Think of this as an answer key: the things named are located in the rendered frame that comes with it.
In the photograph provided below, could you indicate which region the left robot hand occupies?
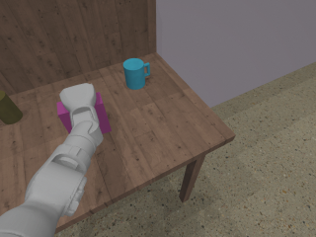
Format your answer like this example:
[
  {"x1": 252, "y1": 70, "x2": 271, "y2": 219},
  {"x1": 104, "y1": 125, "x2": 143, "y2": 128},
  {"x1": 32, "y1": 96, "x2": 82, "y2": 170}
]
[{"x1": 59, "y1": 83, "x2": 97, "y2": 113}]

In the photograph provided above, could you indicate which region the table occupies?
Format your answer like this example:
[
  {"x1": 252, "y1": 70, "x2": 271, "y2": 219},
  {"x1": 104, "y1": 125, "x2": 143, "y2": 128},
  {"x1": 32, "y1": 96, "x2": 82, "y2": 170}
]
[{"x1": 0, "y1": 0, "x2": 236, "y2": 235}]

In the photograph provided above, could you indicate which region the left robot upper arm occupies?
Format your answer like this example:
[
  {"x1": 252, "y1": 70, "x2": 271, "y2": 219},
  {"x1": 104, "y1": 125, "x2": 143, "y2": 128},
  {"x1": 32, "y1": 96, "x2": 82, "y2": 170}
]
[{"x1": 0, "y1": 161, "x2": 87, "y2": 237}]

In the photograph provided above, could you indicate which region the robot left forearm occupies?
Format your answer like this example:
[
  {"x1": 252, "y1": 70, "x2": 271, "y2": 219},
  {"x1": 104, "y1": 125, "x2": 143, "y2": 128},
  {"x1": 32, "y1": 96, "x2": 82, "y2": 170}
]
[{"x1": 24, "y1": 104, "x2": 104, "y2": 201}]

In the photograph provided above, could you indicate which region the sponge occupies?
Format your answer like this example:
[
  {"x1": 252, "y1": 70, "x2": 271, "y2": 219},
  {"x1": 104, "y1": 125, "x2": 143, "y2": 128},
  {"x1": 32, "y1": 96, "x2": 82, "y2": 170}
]
[{"x1": 56, "y1": 92, "x2": 112, "y2": 134}]

